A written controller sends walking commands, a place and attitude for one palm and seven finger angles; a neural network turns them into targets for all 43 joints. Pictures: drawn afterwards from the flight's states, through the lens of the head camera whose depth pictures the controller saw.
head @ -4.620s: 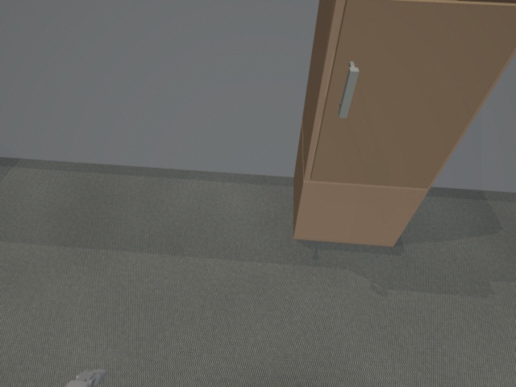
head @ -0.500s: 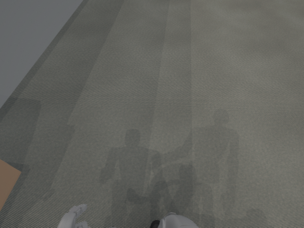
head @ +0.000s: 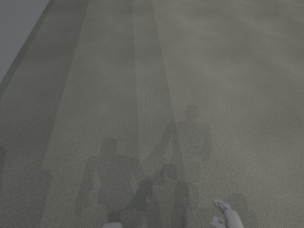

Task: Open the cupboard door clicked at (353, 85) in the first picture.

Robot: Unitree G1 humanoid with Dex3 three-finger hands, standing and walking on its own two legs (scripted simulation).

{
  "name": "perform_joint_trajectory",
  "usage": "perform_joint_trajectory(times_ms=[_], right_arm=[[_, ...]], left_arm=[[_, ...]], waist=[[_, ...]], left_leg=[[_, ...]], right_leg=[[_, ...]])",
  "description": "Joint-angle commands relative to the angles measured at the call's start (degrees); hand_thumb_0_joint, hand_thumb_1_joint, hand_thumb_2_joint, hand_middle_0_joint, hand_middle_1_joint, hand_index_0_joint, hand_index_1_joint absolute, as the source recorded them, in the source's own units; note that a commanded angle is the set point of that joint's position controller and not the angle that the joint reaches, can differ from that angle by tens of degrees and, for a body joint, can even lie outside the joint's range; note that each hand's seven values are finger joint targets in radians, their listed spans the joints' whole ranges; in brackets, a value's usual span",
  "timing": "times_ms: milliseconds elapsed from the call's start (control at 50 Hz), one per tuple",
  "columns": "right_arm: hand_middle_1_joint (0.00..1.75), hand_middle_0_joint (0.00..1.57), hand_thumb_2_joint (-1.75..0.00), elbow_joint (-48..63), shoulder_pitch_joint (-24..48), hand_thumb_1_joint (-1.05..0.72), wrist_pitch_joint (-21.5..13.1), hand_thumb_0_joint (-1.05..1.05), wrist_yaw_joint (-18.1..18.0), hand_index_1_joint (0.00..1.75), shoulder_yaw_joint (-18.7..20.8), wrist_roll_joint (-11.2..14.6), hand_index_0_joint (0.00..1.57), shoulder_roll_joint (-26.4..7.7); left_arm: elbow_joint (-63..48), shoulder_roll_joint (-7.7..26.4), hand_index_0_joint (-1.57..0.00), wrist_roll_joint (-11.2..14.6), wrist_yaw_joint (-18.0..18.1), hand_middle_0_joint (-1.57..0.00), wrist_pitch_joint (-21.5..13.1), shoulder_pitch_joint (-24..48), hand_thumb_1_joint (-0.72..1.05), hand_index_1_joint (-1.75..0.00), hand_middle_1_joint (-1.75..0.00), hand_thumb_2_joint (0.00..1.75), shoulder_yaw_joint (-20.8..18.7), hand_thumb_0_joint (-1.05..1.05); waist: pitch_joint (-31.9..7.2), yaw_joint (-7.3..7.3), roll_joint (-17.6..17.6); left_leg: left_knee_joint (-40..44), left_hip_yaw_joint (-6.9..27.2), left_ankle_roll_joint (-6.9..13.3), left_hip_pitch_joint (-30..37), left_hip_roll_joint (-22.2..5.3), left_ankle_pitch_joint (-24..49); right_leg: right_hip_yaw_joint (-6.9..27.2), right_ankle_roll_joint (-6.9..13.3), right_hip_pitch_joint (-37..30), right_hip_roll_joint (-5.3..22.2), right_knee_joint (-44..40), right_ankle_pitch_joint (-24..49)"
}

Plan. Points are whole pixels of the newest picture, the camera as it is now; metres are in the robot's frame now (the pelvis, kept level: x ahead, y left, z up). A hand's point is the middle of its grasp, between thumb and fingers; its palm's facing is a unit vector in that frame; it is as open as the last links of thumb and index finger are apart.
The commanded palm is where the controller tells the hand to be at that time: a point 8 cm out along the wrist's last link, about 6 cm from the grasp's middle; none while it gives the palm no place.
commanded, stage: walk to a spot facing it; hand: left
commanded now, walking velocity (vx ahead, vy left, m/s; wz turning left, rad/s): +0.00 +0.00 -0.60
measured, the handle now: out of the picture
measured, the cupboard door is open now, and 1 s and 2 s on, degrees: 0 0 0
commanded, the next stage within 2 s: turn to face it in 0.06 s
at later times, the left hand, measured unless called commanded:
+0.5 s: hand (118, 194) +0.22 +0.13 -0.14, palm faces -0.09 -0.98 -0.19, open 7.4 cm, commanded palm none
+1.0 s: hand out of the picture +0.04 +0.25 -0.16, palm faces +0.28 -0.92 -0.26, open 7.4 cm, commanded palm none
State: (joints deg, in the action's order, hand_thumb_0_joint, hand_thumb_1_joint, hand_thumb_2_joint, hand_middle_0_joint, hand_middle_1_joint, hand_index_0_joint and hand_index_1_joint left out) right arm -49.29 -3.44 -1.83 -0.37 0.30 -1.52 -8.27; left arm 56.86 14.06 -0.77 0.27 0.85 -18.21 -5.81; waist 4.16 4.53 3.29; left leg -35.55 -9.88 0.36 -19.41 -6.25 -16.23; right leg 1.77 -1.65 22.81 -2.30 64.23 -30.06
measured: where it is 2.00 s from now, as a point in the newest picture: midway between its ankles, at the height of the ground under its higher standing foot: outside the picture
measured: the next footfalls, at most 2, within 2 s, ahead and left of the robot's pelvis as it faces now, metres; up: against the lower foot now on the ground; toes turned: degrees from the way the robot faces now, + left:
right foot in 0.32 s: +0.11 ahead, -0.15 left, +0.00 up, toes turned -15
left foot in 0.66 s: +0.11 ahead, +0.10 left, +0.00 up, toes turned +13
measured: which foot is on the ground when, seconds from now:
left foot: down 0.00-0.32, up 0.34-0.64, down 0.66-1.00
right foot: up 0.00-0.30, down 0.32-0.66, up 0.68-1.00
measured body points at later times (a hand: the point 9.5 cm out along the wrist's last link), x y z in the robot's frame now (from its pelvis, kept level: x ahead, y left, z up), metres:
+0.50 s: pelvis +0.06 -0.02 +0.00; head +0.07 -0.03 +0.45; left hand +0.22 +0.18 -0.12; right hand +0.01 -0.25 -0.16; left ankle +0.04 +0.10 -0.67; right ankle +0.07 -0.14 -0.73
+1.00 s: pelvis +0.03 +0.02 +0.01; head +0.06 +0.05 +0.46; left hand +0.03 +0.30 -0.14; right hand +0.13 -0.22 -0.12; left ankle +0.07 +0.09 -0.73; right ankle +0.04 -0.16 -0.65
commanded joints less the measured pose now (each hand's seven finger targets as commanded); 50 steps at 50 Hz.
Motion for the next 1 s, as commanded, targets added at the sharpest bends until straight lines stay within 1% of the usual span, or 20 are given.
perform_joint_trajectory(times_ms=[0, 100, 200, 260, 280, 300, 320, 340, 360, 440, 540, 600, 620, 640, 660, 680, 740, 800, 880, 980], right_arm=[[0.30, 0.20, -0.90, 1.0, -8.0, -0.90, -0.1, 0.00, -1.3, 0.30, 3.3, -0.2, 0.20, -10.7], [0.30, 0.20, -0.90, 0.1, -8.9, -0.90, 0.4, 0.00, -1.1, 0.30, 4.4, 0.0, 0.20, -11.7], [0.30, 0.20, -0.90, -2.7, -12.2, -0.90, 0.8, 0.00, -0.6, 0.30, 4.9, -0.5, 0.20, -12.1], [0.30, 0.20, -0.90, -4.6, -13.5, -0.90, 0.9, 0.00, -0.2, 0.30, 4.4, -0.1, 0.20, -10.7], [0.30, 0.20, -0.90, -5.2, -15.4, -0.90, 0.5, 0.00, 0.1, 0.30, 3.5, 0.5, 0.20, -8.1], [0.30, 0.20, -0.90, -4.2, -14.9, -0.90, 0.7, 0.00, 0.1, 0.30, 1.9, 1.1, 0.20, -3.8], [0.30, 0.20, -0.90, -3.7, -14.0, -0.90, 1.7, 0.00, -0.5, 0.30, 2.1, 1.4, 0.20, -5.0], [0.30, 0.20, -0.90, -4.0, -13.5, -0.90, 2.6, 0.00, -0.6, 0.30, 2.2, 1.3, 0.20, -4.4], [0.30, 0.20, -0.90, -4.6, -13.5, -0.90, 3.2, 0.00, -0.7, 0.30, 2.4, 1.2, 0.20, -5.4], [0.30, 0.20, -0.90, -6.8, -15.9, -0.90, 4.2, 0.00, -0.1, 0.30, 3.2, 0.9, 0.20, -6.0], [0.30, 0.20, -0.90, -5.2, -15.8, -0.90, 4.3, 0.00, 0.9, 0.30, 3.7, 0.5, 0.20, -4.7], [0.30, 0.20, -0.90, -5.2, -19.8, -0.90, 3.9, 0.00, 1.0, 0.30, 4.4, 0.2, 0.20, -5.5], [0.30, 0.20, -0.90, -5.4, -22.0, -0.90, 3.4, 0.00, 1.1, 0.30, 4.8, 0.0, 0.20, -7.7], [0.30, 0.20, -0.90, -4.4, -22.9, -0.90, 2.8, 0.00, 0.8, 0.30, 6.2, -0.4, 0.20, -13.5], [0.30, 0.20, -0.90, -4.1, -23.8, -0.90, 2.8, 0.00, 0.4, 0.30, 6.8, -0.6, 0.20, -16.1], [0.30, 0.20, -0.90, -3.8, -21.5, -0.90, 2.5, 0.00, -0.1, 0.30, 6.9, -0.6, 0.20, -15.7], [0.30, 0.20, -0.90, -1.2, -13.6, -0.90, 1.9, 0.00, -0.8, 0.30, 5.6, -0.2, 0.20, -12.0], [0.30, 0.20, -0.90, -0.4, -12.4, -0.90, 1.3, 0.00, -1.0, 0.30, 5.8, 0.1, 0.20, -12.3], [0.30, 0.20, -0.90, -1.0, -13.8, -0.90, 1.7, 0.00, -0.7, 0.30, 6.2, 0.2, 0.20, -13.1], [0.30, 0.20, -0.90, -1.0, -13.0, -0.90, 2.6, 0.00, -0.2, 0.30, 6.6, 0.2, 0.20, -14.4]], left_arm=[[-6.8, 2.6, -0.20, -0.6, -1.6, -0.20, -0.1, 3.3, 0.90, -0.30, -0.30, 0.90, -0.6, 0.00], [-8.1, 0.5, -0.20, -0.4, -2.2, -0.20, 1.8, 4.8, 0.90, -0.30, -0.30, 0.90, -0.5, 0.00], [-8.2, -1.6, -0.20, -0.8, -1.3, -0.20, 0.4, 8.1, 0.90, -0.30, -0.30, 0.90, 0.8, 0.00], [-4.6, 0.4, -0.20, -1.2, -0.3, -0.20, -1.6, 2.5, 0.90, -0.30, -0.30, 0.90, 1.5, 0.00], [-3.3, 4.5, -0.20, -1.4, 0.4, -0.20, -2.8, 0.2, 0.90, -0.30, -0.30, 0.90, 1.2, 0.00], [-1.9, 8.6, -0.20, -1.2, 1.0, -0.20, -3.7, -1.4, 0.90, -0.30, -0.30, 0.90, 0.9, 0.00], [-2.0, 9.2, -0.20, -0.6, 1.1, -0.20, -3.3, -1.7, 0.90, -0.30, -0.30, 0.90, 1.3, 0.00], [-2.0, 8.8, -0.20, -0.7, 1.3, -0.20, -2.9, 0.7, 0.90, -0.30, -0.30, 0.90, 1.0, 0.00], [-2.3, 8.1, -0.20, -0.7, 1.8, -0.20, -2.5, 3.1, 0.90, -0.30, -0.30, 0.90, 0.7, 0.00], [-4.5, 6.2, -0.20, -0.7, 2.2, -0.20, -1.6, 10.5, 0.90, -0.30, -0.30, 0.90, 1.4, 0.00], [-5.4, 6.5, -0.20, -0.9, 2.3, -0.20, -0.8, 12.5, 0.90, -0.30, -0.30, 0.90, 0.4, 0.00], [-6.0, 5.7, -0.20, -0.4, 2.1, -0.20, -0.1, 13.0, 0.90, -0.30, -0.30, 0.90, 0.1, 0.00], [-6.7, 4.0, -0.20, 0.1, 1.9, -0.20, 0.4, 12.4, 0.90, -0.30, -0.30, 0.90, 0.2, 0.00], [-8.3, 0.2, -0.20, 0.6, 1.5, -0.20, 1.0, 11.2, 0.90, -0.30, -0.30, 0.90, 0.5, 0.00], [-10.7, 0.1, -0.20, 0.0, 1.3, -0.20, 1.3, 14.8, 0.90, -0.30, -0.30, 0.90, 1.0, 0.00], [-10.4, 0.0, -0.20, -0.3, 1.0, -0.20, 1.3, 14.9, 0.90, -0.30, -0.30, 0.90, 0.5, 0.00], [-8.1, 1.2, -0.20, -0.7, 0.5, -0.20, 1.1, 13.2, 0.90, -0.30, -0.30, 0.90, -0.5, 0.00], [-6.3, 1.8, -0.20, -0.4, 0.4, -0.20, 1.1, 9.3, 0.90, -0.30, -0.30, 0.90, -0.6, 0.00], [-6.8, 2.1, -0.20, -0.2, 0.6, -0.20, 1.1, 9.8, 0.90, -0.30, -0.30, 0.90, -0.5, 0.00], [-7.4, 3.4, -0.20, -0.2, 0.9, -0.20, 1.3, 9.8, 0.90, -0.30, -0.30, 0.90, -0.3, 0.00]], waist=[[-3.9, -5.05, -13.8], [-4.2, -4.74, -15.1], [-4.7, -6.52, -15.8], [-9.0, -3.63, -8.5], [-13.0, -2.54, -0.8], [-16.3, -2.24, 10.7], [-16.3, -1.24, 7.8], [-14.3, -1.78, 8.3], [-12.7, -2.18, 12.0], [-5.0, -5.18, 5.8], [-1.9, -5.77, 6.5], [-4.2, -7.77, 1.9], [-4.6, -8.60, -6.9], [-3.2, -8.94, -24.9], [-3.0, -10.46, -24.9], [-4.3, -9.03, -18.5], [-4.7, -6.61, -13.5], [-9.2, -5.87, -7.2], [-9.4, -6.90, -6.3], [-7.8, -7.45, -11.6]], left_leg=[[14.3, 8.1, 4.8, 11.4, -16.7, 35.1], [15.9, 0.2, 4.7, 10.5, -15.3, 26.6], [13.1, 0.2, 5.9, 10.7, -14.6, 28.2], [3.8, -0.3, 1.5, 9.1, -9.7, 24.6], [-1.6, -1.3, -1.2, 2.1, -6.9, 13.7], [-7.4, -0.3, -3.3, -5.6, -2.1, -14.4], [-12.3, 4.4, -2.9, -4.5, -1.0, -21.9], [-17.2, 5.6, -3.2, -6.0, -0.7, -21.3], [-21.2, 6.5, -3.4, -7.8, -0.5, -19.8], [-26.1, 6.3, -4.2, -7.5, 0.1, -12.7], [-15.2, 3.6, -4.0, -4.1, -0.2, -9.6], [-1.5, 1.5, -3.6, 2.7, 1.5, 1.5], [7.0, 6.6, -2.3, 5.1, -0.6, 5.9], [15.8, 27.2, 3.3, 6.6, -12.6, 15.4], [20.6, 35.1, 8.1, 5.0, -18.6, 15.4], [21.5, 34.3, 9.3, 4.4, -18.1, 9.0], [20.4, 27.1, 4.3, 4.5, -10.1, 4.9], [19.7, 24.0, 5.3, 9.6, -8.1, 7.7], [20.0, 26.5, 7.6, 12.6, -8.0, 8.4], [20.9, 30.4, 8.5, 11.3, -6.8, 3.4]], right_leg=[[-2.0, -1.9, 10.4, 6.2, 8.3, 3.0], [-6.0, -2.2, 7.7, 6.9, -2.2, 8.0], [-8.1, -1.1, 0.6, 5.4, -20.0, 10.6], [-8.8, -0.2, -13.6, 4.6, -39.6, 24.6], [-1.4, 1.6, -24.3, 12.7, -40.3, 38.4], [7.8, 6.4, -30.3, 24.5, -39.1, 58.1], [5.7, 10.8, -27.2, 27.5, -39.0, 63.8], [2.9, 11.8, -25.5, 25.8, -38.8, 64.0], [2.1, 11.5, -24.0, 25.5, -39.2, 62.5], [-5.2, 9.7, -13.6, 23.8, -42.0, 47.1], [-8.9, 7.8, -7.9, 24.3, -42.3, 29.3], [-12.1, 4.4, -6.2, 21.8, -33.8, 20.4], [-13.3, 2.2, -3.2, 18.5, -25.4, 14.4], [-14.7, -2.4, 8.2, 10.4, -12.5, -2.5], [-8.8, -2.4, 10.5, 7.9, -1.1, -7.3], [-4.3, -1.6, 11.8, 9.4, 3.8, -2.8], [-1.5, -2.4, 13.3, 9.3, 7.1, 9.2], [-1.3, -3.4, 11.9, 8.6, 4.7, 12.3], [-1.0, -4.0, 10.9, 7.9, -1.8, 10.5], [-1.0, -3.8, 8.0, 6.6, -8.8, 7.3]])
